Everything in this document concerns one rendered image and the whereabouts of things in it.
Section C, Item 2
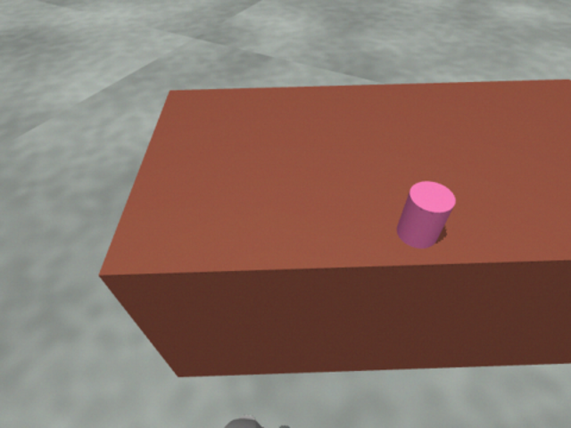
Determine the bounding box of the can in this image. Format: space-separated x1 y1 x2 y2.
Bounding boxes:
397 181 456 249

